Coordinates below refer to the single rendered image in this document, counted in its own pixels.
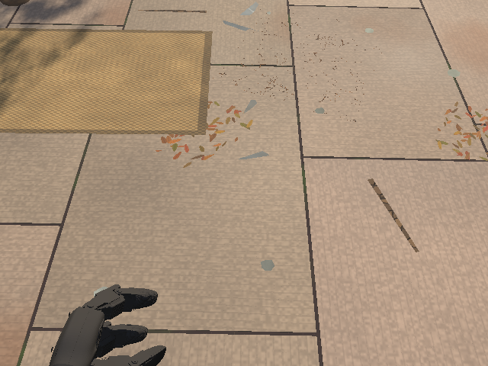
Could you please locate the robot left hand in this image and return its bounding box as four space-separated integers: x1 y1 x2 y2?
49 284 166 366

